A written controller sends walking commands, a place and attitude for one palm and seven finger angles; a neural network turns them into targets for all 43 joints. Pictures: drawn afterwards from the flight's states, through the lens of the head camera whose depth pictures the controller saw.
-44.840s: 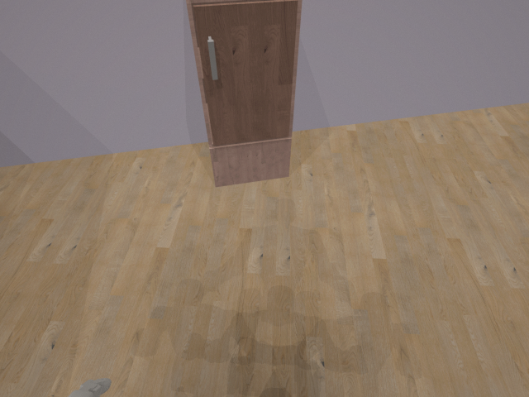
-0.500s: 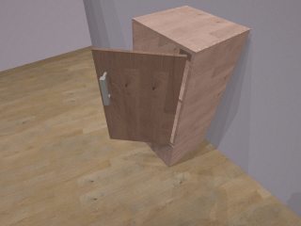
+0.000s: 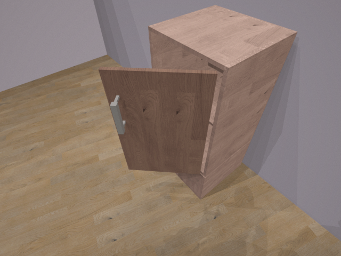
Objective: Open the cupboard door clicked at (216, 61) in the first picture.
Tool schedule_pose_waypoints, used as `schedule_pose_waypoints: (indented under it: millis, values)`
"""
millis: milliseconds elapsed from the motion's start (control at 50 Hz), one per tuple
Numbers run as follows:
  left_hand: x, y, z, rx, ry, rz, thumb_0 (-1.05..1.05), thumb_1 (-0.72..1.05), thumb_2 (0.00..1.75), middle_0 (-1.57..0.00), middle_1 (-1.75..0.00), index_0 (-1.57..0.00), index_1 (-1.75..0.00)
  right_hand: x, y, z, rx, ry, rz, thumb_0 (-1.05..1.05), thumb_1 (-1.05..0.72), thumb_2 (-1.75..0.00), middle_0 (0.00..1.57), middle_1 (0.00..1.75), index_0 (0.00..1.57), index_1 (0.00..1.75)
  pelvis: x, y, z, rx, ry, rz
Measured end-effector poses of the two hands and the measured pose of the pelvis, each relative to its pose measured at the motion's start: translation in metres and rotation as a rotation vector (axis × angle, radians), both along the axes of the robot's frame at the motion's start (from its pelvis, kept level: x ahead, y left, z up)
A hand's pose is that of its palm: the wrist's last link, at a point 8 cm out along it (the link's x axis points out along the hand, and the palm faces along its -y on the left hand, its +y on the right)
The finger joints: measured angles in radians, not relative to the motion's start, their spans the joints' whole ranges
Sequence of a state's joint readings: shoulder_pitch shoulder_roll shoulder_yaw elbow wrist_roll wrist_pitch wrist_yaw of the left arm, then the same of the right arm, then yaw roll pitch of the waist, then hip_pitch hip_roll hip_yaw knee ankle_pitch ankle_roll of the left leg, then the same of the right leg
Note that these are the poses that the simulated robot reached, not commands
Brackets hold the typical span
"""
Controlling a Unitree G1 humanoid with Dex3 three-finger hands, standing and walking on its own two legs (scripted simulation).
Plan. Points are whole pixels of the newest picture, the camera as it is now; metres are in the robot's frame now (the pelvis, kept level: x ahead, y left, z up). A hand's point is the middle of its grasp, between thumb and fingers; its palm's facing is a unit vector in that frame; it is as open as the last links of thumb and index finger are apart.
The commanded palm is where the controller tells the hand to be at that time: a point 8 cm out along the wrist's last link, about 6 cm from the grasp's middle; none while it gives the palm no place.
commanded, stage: come to a stop and stand still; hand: left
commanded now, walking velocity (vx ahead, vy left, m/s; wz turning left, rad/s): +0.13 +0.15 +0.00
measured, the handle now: (119, 115) +0.58 +0.23 -0.04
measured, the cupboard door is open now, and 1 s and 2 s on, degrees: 46 46 46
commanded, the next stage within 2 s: look again from close up in 0.94 s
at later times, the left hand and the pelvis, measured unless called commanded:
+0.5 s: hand out of the picture +0.05 +0.22 -0.17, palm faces +0.03 -0.98 -0.22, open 7.4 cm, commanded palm none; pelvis +0.02 +0.03 +0.00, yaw -1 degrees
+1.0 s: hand out of the picture -0.02 +0.15 -0.17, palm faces +0.05 -0.99 -0.12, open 7.3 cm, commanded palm none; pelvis +0.00 +0.00 +0.01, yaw -1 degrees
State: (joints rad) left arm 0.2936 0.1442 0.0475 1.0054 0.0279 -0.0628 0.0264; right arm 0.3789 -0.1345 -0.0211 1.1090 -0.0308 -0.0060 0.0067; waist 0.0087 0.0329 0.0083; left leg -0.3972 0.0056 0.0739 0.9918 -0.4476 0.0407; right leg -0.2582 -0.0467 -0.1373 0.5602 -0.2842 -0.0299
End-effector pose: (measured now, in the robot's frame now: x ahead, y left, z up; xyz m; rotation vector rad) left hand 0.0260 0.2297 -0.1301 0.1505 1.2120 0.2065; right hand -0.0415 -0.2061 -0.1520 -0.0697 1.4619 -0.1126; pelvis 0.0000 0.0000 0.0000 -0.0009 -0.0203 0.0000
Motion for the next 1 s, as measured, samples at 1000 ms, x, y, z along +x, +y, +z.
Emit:
schedule_pose_waypoints:
  millis: [1000]
  values:
    - [-0.053, -0.026, -0.012, -0.115, 0.197, 0.012, 0.01, 0.92, 0.9, -0.2, -0.3, -0.19, -0.3, 0.017, 0.01, 0.016, -0.054, -0.026, -0.001, 0.01, -0.92, -0.9, 0.2, 0.3, 0.2, 0.3, -0.004, 0.005, 0.01, 0.005, -0.013, -0.009]
